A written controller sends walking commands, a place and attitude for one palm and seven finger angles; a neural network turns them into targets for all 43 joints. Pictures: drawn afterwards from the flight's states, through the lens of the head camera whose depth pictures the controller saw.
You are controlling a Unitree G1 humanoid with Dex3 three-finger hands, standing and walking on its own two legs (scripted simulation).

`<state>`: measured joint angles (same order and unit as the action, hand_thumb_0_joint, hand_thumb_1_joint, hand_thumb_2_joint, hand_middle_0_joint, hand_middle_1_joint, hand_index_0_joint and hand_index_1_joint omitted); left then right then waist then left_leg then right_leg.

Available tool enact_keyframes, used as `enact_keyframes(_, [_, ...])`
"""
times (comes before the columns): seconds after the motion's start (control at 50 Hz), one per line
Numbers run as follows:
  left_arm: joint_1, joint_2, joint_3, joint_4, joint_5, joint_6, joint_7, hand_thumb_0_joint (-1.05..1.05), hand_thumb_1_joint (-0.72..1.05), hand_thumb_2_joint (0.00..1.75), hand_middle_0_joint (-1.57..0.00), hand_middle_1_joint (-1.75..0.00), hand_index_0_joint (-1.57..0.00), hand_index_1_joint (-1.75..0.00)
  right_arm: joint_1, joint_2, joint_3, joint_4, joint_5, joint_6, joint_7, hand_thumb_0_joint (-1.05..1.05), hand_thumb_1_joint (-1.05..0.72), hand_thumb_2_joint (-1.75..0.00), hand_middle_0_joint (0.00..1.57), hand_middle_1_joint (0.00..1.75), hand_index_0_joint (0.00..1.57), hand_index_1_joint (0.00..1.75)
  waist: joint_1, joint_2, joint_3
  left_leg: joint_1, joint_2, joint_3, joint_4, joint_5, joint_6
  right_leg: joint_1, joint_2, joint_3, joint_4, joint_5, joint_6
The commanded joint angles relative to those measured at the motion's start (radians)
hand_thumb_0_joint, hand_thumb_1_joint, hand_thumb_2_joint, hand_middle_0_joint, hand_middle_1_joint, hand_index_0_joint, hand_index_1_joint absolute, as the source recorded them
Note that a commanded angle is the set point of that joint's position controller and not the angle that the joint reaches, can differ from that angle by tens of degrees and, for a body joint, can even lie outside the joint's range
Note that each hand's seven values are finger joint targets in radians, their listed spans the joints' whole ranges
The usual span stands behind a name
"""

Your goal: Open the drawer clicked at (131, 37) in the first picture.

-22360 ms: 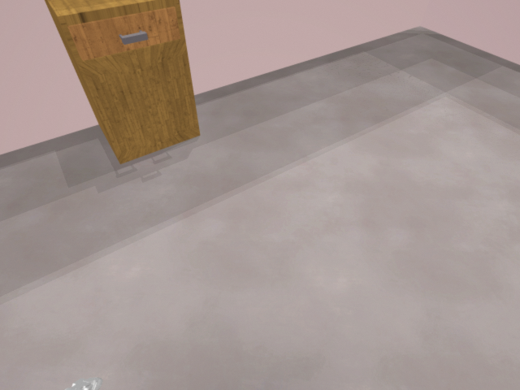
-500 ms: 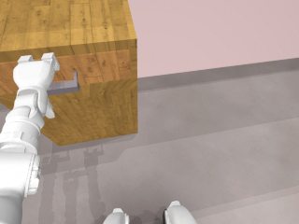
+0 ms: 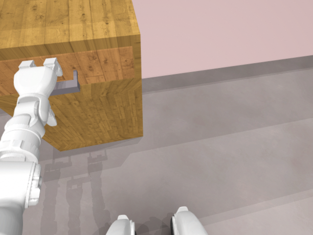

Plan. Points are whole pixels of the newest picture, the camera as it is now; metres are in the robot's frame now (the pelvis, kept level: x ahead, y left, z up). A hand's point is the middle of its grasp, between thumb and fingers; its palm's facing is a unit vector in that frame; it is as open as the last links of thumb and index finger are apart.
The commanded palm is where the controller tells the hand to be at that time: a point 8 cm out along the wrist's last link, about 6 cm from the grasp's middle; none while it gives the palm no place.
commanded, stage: lower the fingers behind the handle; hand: left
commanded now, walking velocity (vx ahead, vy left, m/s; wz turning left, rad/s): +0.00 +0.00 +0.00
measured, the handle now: (60, 81) +0.56 +0.26 -0.04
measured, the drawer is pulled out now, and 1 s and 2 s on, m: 0.00 0.00 0.00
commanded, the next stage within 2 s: lift the fingers back up to retry in 1.28 s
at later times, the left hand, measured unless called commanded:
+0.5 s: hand (53, 97) +0.49 +0.26 -0.02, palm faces -0.05 +0.01 -1.00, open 13.8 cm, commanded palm +0.48 +0.26 +0.02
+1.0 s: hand (53, 97) +0.50 +0.27 -0.03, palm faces -0.03 +0.04 -1.00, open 13.8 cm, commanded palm +0.48 +0.26 -0.01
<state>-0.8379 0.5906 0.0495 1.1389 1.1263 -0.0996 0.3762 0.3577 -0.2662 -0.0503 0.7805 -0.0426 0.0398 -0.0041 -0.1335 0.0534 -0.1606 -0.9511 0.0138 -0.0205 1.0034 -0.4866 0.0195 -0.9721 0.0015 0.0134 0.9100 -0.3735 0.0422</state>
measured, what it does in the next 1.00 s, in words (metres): stands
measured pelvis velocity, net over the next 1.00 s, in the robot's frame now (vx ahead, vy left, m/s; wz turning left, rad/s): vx -0.03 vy -0.01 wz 0.00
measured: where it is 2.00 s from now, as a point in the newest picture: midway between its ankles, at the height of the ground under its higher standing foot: outside the picture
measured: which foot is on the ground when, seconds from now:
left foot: down 0.00-1.00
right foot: down 0.00-1.00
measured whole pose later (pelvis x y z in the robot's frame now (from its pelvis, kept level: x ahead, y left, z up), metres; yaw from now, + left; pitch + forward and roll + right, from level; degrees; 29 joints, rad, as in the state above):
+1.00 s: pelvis -0.03 -0.01 -0.05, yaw +0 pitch +29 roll -3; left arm -0.98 0.67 0.03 1.18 1.13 -0.05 0.37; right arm 0.32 -0.28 0.00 0.73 -0.03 0.00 -0.01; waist -0.17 0.06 -0.16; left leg -1.22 0.01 -0.03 1.24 -0.53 0.01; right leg -1.24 0.00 0.01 1.15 -0.42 0.04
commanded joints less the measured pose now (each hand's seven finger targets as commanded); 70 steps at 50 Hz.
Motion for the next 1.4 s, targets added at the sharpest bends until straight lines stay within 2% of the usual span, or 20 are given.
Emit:
enact_keyframes(0.0, [-0.448, 0.257, 0.056, -0.184, -0.005, 0.015, 0.07, 0.0, -0.5, 0.3, -0.3, -1.2, -0.3, -1.2, 0.168, -0.187, -0.06, -0.029, -0.009, -0.019, -0.011, 0.0, -0.9, -0.9, 0.2, 0.3, 0.2, 0.3, -0.021, 0.099, -0.475, 0.334, -0.009, -0.009, -0.086, 0.497, -0.004, 0.186, 0.052, -0.061, -0.043, 0.279, -0.065])
enact_keyframes(0.02, [-0.455, 0.289, 0.074, -0.175, -0.004, 0.024, 0.07, 0.0, -0.5, 0.3, -0.3, -1.2, -0.3, -1.2, 0.165, -0.192, -0.056, -0.022, -0.011, -0.017, -0.008, 0.0, -0.9, -0.9, 0.2, 0.3, 0.2, 0.3, -0.014, 0.111, -0.484, 0.329, -0.01, -0.012, -0.083, 0.505, -0.007, 0.187, 0.051, -0.062, -0.033, 0.283, -0.068])
enact_keyframes(0.06, [-0.451, 0.281, 0.063, -0.159, -0.001, 0.044, 0.072, 0.0, -0.5, 0.3, -0.3, -1.2, -0.3, -1.2, 0.164, -0.19, -0.053, -0.025, -0.01, -0.017, -0.009, 0.0, -0.9, -0.9, 0.2, 0.3, 0.2, 0.3, -0.018, 0.112, -0.467, 0.317, -0.01, -0.007, -0.078, 0.507, -0.004, 0.184, 0.051, -0.063, -0.032, 0.291, -0.065])
enact_keyframes(0.12, [-0.448, 0.281, 0.067, -0.18, -0.001, 0.052, 0.063, 0.0, -0.5, 0.3, -0.3, -1.2, -0.3, -1.2, 0.16, -0.189, -0.053, -0.032, -0.01, -0.018, -0.007, 0.0, -0.9, -0.9, 0.2, 0.3, 0.2, 0.3, -0.011, 0.109, -0.518, 0.33, -0.01, -0.01, -0.068, 0.529, -0.004, 0.2, 0.051, -0.061, -0.02, 0.308, -0.066])
enact_keyframes(0.28, [-0.44, 0.279, 0.049, -0.146, -0.001, 0.039, 0.049, 0.0, -0.5, 0.3, -0.3, -1.2, -0.3, -1.2, 0.149, -0.185, -0.041, -0.038, -0.008, -0.029, -0.02, 0.0, -0.9, -0.9, 0.2, 0.3, 0.2, 0.3, -0.029, 0.061, -0.435, 0.21, -0.016, 0.002, -0.054, 0.404, 0.012, 0.185, 0.044, -0.051, -0.013, 0.268, -0.06])
enact_keyframes(0.32, [-0.438, 0.331, 0.093, -0.168, -0.004, 0.024, 0.051, 0.0, -0.5, 0.3, -0.3, -1.2, -0.3, -1.2, 0.15, -0.191, -0.042, -0.037, -0.011, -0.029, -0.017, 0.0, -0.9, -0.9, 0.2, 0.3, 0.2, 0.3, -0.015, 0.066, -0.494, 0.213, -0.017, 0.001, -0.037, 0.416, 0.012, 0.2, 0.044, -0.046, 0.008, 0.284, -0.062])
enact_keyframes(0.4, [-0.389, 0.303, 0.082, -0.149, 0.006, 0.018, 0.061, 0.0, -0.5, 0.3, -0.3, -1.2, -0.3, -1.2, 0.153, -0.185, -0.045, -0.039, -0.012, -0.035, -0.015, 0.0, -0.9, -0.9, 0.2, 0.3, 0.2, 0.3, -0.013, 0.07, -0.498, 0.198, -0.016, 0.002, -0.013, 0.434, 0.01, 0.172, 0.045, -0.05, 0.029, 0.292, -0.062])
enact_keyframes(0.46, [-0.418, 0.269, 0.053, -0.128, 0.001, 0.026, 0.065, 0.0, -0.5, 0.3, -0.3, -1.2, -0.3, -1.2, 0.159, -0.187, -0.046, -0.03, -0.011, -0.038, -0.012, 0.0, -0.9, -0.9, 0.2, 0.3, 0.2, 0.3, -0.038, 0.064, -0.476, 0.184, -0.012, -0.004, 0.002, 0.417, 0.009, 0.129, 0.046, -0.053, 0.037, 0.273, -0.06])
enact_keyframes(0.5, [-0.418, 0.31, 0.072, -0.096, 0.0, 0.043, 0.063, 0.0, -0.5, 0.3, -0.3, -1.2, -0.3, -1.2, 0.156, -0.192, -0.039, -0.032, -0.007, -0.037, -0.013, 0.0, -0.9, -0.9, 0.2, 0.3, 0.2, 0.3, -0.032, 0.048, -0.457, 0.134, -0.018, 0.001, 0.001, 0.361, 0.013, 0.14, 0.043, -0.049, 0.038, 0.245, -0.059])
enact_keyframes(0.56, [-0.454, 0.286, 0.046, -0.113, 0.004, 0.047, 0.055, 0.0, -0.5, 0.3, -0.3, -1.2, -0.3, -1.2, 0.162, -0.191, -0.04, -0.035, -0.008, -0.043, -0.014, 0.0, -0.9, -0.9, 0.2, 0.3, 0.2, 0.3, -0.045, 0.089, -0.494, 0.155, -0.016, -0.004, 0.013, 0.376, 0.011, 0.115, 0.042, -0.053, 0.053, 0.248, -0.06])
enact_keyframes(0.62, [-0.436, 0.303, 0.059, -0.097, -0.006, 0.049, 0.04, 0.0, -0.5, 0.3, -0.3, -1.2, -0.3, -1.2, 0.162, -0.192, -0.036, -0.036, -0.009, -0.042, -0.016, 0.0, -0.9, -0.9, 0.2, 0.3, 0.2, 0.3, -0.043, 0.06, -0.506, 0.133, -0.017, -0.004, 0.028, 0.377, 0.015, 0.126, 0.043, -0.05, 0.066, 0.258, -0.06])
enact_keyframes(0.76, [-0.402, 0.291, 0.03, -0.027, -0.01, 0.059, 0.001, 0.0, -0.5, 0.3, -0.3, -1.2, -0.3, -1.2, 0.158, -0.193, -0.023, -0.056, 0.004, -0.045, -0.023, 0.0, -0.9, -0.9, 0.2, 0.3, 0.2, 0.3, -0.054, 0.023, -0.415, 0.025, -0.02, 0.003, 0.047, 0.276, 0.022, 0.079, 0.039, -0.05, 0.079, 0.192, -0.058])
enact_keyframes(0.82, [-0.409, 0.302, 0.039, -0.039, -0.007, 0.05, -0.009, 0.0, -0.5, 0.3, -0.3, -1.2, -0.3, -1.2, 0.16, -0.195, -0.023, -0.064, 0.002, -0.047, -0.024, 0.0, -0.9, -0.9, 0.2, 0.3, 0.2, 0.3, -0.048, 0.031, -0.452, 0.023, -0.021, 0.0, 0.061, 0.28, 0.022, 0.069, 0.037, -0.052, 0.102, 0.187, -0.061])
enact_keyframes(0.84, [-0.404, 0.273, 0.012, -0.033, -0.003, 0.049, -0.012, 0.0, -0.5, 0.3, -0.3, -1.2, -0.3, -1.2, 0.16, -0.189, -0.021, -0.068, 0.002, -0.05, -0.026, 0.0, -0.9, -0.9, 0.2, 0.3, 0.2, 0.3, -0.056, 0.042, -0.444, 0.02, -0.019, -0.001, 0.067, 0.282, 0.021, 0.052, 0.036, -0.055, 0.108, 0.187, -0.06])
enact_keyframes(0.9, [-0.408, 0.314, 0.036, -0.038, -0.011, 0.052, -0.02, 0.0, -0.5, 0.3, -0.3, -1.2, -0.3, -1.2, 0.161, -0.195, -0.017, -0.078, 0.008, -0.05, -0.026, 0.0, -0.9, -0.9, 0.2, 0.3, 0.2, 0.3, -0.051, 0.021, -0.437, -0.025, -0.019, 0.001, 0.075, 0.235, 0.023, 0.054, 0.037, -0.05, 0.114, 0.155, -0.059])
enact_keyframes(0.98, [-0.452, 0.322, 0.023, -0.024, -0.011, 0.067, -0.027, 0.0, -0.5, 0.3, -0.3, -1.2, -0.3, -1.2, 0.157, -0.198, -0.012, -0.082, 0.012, -0.055, -0.031, 0.0, -0.9, -0.9, 0.2, 0.3, 0.2, 0.3, -0.068, 0.023, -0.413, -0.055, -0.021, 0.0, 0.078, 0.175, 0.027, 0.024, 0.035, -0.05, 0.113, 0.101, -0.056])
enact_keyframes(1.12, [-0.469, 0.341, 0.034, -0.05, -0.02, 0.066, -0.058, 0.0, -0.5, 0.3, -0.3, -1.2, -0.3, -1.2, 0.172, -0.197, -0.009, -0.095, 0.017, -0.056, -0.031, 0.0, -0.9, -0.9, 0.2, 0.3, 0.2, 0.3, -0.061, 0.039, -0.48, -0.033, -0.019, -0.011, 0.083, 0.184, 0.026, 0.027, 0.037, -0.054, 0.131, 0.098, -0.058])
enact_keyframes(1.18, [-0.433, 0.353, 0.034, -0.027, -0.018, 0.066, -0.067, 0.0, -0.5, 0.3, -0.3, -1.2, -0.3, -1.2, 0.162, -0.198, -0.003, -0.097, 0.021, -0.055, -0.036, 0.0, -0.9, -0.9, 0.2, 0.3, 0.2, 0.3, -0.057, 0.015, -0.438, -0.074, -0.021, -0.006, 0.082, 0.14, 0.029, 0.025, 0.035, -0.05, 0.124, 0.067, -0.055])
enact_keyframes(1.28, [-0.497, 0.341, 0.017, -0.039, -0.007, 0.057, -0.058, 0.0, -0.5, 0.3, -0.3, -1.2, -0.3, -1.2, 0.167, -0.199, -0.003, -0.091, 0.02, -0.062, -0.04, 0.0, -0.9, -0.9, 0.2, 0.3, 0.2, 0.3, -0.076, 0.048, -0.408, -0.058, -0.016, -0.02, 0.074, 0.114, 0.026, -0.04, 0.034, -0.06, 0.125, 0.025, -0.057])
enact_keyframes(1.38, [-0.488, 0.358, 0.041, -0.067, -0.014, 0.054, -0.053, 0.0, -0.5, 0.3, -0.3, -1.2, -0.3, -1.2, 0.178, -0.2, -0.007, -0.089, 0.017, -0.063, -0.037, 0.0, -0.9, -0.9, 0.2, 0.3, 0.2, 0.3, -0.062, 0.049, -0.468, -0.024, -0.014, -0.022, 0.075, 0.163, 0.024, -0.005, 0.035, -0.059, 0.127, 0.063, -0.058])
